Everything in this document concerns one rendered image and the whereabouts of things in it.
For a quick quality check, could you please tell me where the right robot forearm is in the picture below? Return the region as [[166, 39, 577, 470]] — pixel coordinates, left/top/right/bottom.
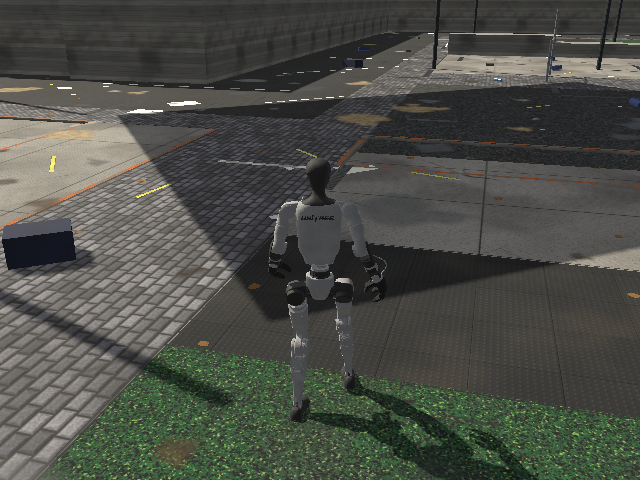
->
[[360, 241, 383, 283]]

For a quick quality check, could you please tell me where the left robot upper arm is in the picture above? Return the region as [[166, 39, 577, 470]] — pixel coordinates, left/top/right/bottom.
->
[[271, 201, 298, 255]]

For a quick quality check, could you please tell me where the left robot forearm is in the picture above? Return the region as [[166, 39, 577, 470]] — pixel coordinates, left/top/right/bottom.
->
[[268, 239, 283, 268]]

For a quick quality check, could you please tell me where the robot right thigh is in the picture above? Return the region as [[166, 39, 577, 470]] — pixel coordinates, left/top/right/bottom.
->
[[333, 278, 354, 335]]

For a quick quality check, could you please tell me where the right robot upper arm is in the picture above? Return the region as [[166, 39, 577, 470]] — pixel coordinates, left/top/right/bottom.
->
[[339, 201, 369, 257]]

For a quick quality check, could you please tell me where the right robot hand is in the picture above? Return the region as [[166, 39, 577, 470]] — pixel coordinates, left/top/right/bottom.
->
[[364, 277, 387, 302]]

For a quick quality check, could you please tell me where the robot torso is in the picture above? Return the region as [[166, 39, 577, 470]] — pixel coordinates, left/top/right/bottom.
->
[[295, 196, 342, 300]]

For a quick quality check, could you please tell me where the left robot hand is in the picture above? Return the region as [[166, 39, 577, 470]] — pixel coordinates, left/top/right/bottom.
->
[[268, 261, 292, 279]]

